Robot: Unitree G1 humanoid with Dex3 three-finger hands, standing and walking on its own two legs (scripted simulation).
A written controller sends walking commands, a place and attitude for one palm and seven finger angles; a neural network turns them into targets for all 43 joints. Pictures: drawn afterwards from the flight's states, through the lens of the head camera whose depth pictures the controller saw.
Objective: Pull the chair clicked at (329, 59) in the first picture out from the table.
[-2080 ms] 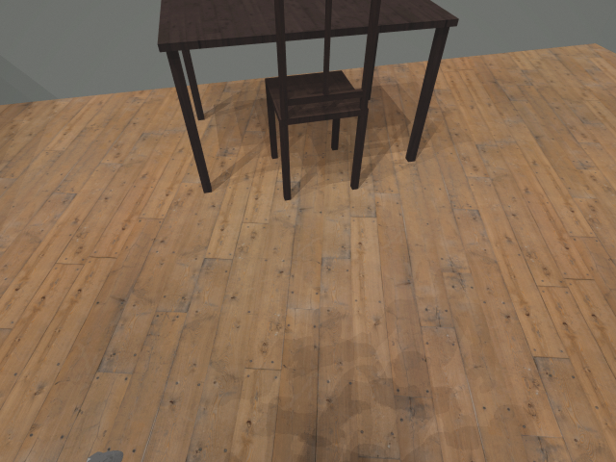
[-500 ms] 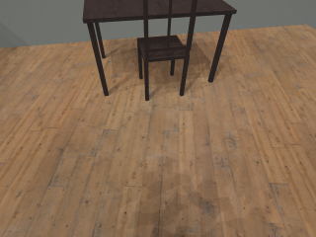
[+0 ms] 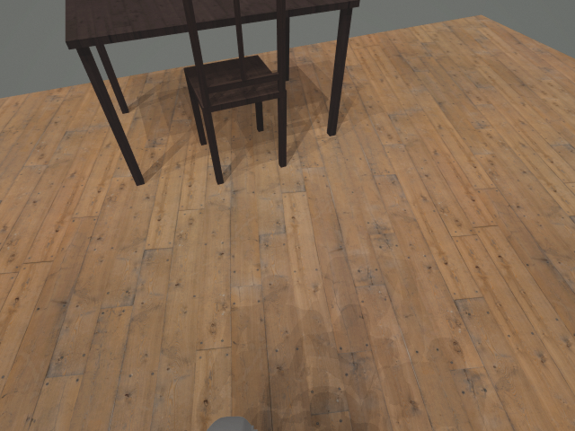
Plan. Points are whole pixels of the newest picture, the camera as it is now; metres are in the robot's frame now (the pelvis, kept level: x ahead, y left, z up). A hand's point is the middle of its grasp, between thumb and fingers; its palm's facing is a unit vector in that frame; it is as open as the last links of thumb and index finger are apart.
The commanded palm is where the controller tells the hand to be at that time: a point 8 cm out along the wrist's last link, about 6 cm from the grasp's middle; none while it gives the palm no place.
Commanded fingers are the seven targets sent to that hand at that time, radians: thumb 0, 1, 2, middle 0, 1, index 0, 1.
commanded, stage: walk to a spot facing it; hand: left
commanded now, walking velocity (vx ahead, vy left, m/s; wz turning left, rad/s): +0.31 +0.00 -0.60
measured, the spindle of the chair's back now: (239, 36) +1.42 +0.33 -0.07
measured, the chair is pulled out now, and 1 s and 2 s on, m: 0.00 0.00 0.00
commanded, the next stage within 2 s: none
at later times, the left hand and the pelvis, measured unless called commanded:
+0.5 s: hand (174, 333) +0.30 +0.25 -0.16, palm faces -0.25 -0.95 -0.19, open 7.4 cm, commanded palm none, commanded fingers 0.00 0.90 0.90 -0.20 -0.30 -0.20 -0.30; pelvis +0.15 +0.07 +0.01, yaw -18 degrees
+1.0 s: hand (264, 250) +0.51 +0.11 -0.17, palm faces -0.43 -0.87 -0.24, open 7.1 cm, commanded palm none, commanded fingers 0.00 0.90 0.90 -0.20 -0.30 -0.20 -0.30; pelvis +0.35 -0.03 +0.00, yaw -28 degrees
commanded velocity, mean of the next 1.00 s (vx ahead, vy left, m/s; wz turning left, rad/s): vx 0.35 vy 0.00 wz -0.37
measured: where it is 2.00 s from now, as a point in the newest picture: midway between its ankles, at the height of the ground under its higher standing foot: (369, 293)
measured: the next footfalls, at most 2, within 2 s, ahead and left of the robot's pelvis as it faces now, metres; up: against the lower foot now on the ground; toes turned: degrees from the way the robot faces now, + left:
left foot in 0.20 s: +0.14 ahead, +0.14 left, +0.00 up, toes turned -3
right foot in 0.78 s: +0.34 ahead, -0.10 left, +0.00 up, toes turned -34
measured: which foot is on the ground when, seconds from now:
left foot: up 0.00-0.18, down 0.20-0.78, up 0.80-1.00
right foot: down 0.00-0.20, up 0.22-0.76, down 0.78-1.00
